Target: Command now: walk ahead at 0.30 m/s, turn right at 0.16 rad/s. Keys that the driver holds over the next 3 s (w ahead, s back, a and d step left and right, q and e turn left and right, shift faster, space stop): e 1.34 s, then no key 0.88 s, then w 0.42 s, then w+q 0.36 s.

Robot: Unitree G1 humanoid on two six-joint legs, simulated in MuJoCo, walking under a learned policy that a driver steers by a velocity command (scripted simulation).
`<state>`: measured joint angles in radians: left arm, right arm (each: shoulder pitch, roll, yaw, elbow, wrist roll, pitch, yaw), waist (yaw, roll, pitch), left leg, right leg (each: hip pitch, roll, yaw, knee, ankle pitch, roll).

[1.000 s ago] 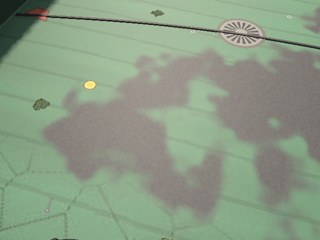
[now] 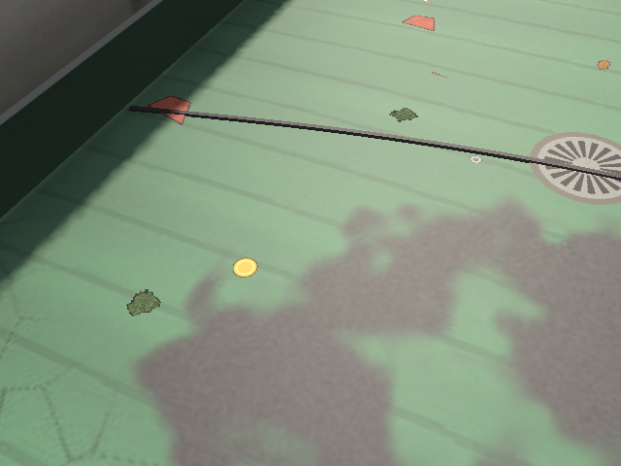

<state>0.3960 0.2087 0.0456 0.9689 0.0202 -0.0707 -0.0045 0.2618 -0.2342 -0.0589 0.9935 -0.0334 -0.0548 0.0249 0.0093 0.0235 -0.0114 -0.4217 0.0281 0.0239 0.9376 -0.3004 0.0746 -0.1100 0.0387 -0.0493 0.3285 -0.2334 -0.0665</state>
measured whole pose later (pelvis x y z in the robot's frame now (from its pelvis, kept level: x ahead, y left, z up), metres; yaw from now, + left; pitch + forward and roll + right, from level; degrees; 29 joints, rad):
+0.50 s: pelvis +0.11 +0.03 -0.01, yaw -16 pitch +0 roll +0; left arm 0.22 0.26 0.08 0.87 0.03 0.06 0.00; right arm 0.16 -0.22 -0.04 0.86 -0.03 -0.02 -0.05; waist 0.01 -0.04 0.07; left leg -0.32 0.02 0.16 0.44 -0.12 0.07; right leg -0.48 0.00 -0.01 1.07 -0.44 0.00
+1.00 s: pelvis +0.09 +0.00 +0.00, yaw -33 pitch +1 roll +1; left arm 0.25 0.27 0.07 0.75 0.01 0.03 0.00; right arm 0.18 -0.28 -0.07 0.78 -0.02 0.05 -0.02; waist 0.01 0.02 0.04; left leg -0.47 0.00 -0.02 0.92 -0.37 -0.04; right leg -0.24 0.09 0.10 0.42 -0.20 -0.08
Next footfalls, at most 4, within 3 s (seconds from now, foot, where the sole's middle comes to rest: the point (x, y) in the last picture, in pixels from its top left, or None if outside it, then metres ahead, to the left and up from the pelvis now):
0.26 left None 0.24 0.09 -0.78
0.70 right None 0.09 -0.09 -0.78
1.20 left None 0.21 0.07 -0.78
1.62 right None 0.04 -0.06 -0.78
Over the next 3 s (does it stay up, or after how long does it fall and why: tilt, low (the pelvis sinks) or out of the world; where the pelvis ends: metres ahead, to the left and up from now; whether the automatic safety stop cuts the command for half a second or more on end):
stays up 0.28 -0.17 -0.04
